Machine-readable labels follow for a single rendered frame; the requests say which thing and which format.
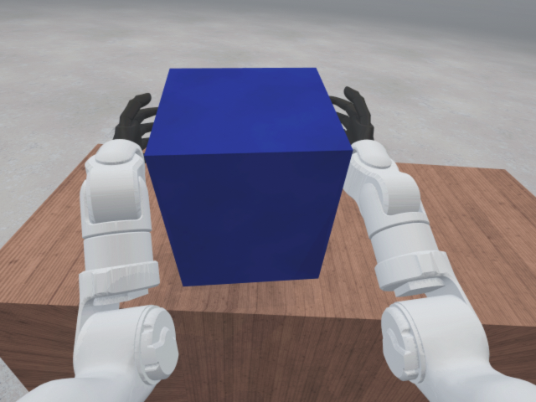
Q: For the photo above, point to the carton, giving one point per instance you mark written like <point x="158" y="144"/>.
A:
<point x="248" y="167"/>

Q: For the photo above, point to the robot left hand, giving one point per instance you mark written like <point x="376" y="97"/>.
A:
<point x="130" y="127"/>

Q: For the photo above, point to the right robot forearm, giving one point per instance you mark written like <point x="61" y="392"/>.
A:
<point x="408" y="260"/>

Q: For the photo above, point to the robot right hand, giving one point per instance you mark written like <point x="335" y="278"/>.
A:
<point x="358" y="121"/>

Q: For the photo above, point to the left robot upper arm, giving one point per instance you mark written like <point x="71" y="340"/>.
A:
<point x="120" y="356"/>

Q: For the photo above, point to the right robot upper arm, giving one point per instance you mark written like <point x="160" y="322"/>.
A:
<point x="437" y="344"/>

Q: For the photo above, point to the pedestal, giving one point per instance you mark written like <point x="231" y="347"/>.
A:
<point x="312" y="340"/>

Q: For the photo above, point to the left robot forearm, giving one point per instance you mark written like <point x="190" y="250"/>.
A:
<point x="115" y="222"/>

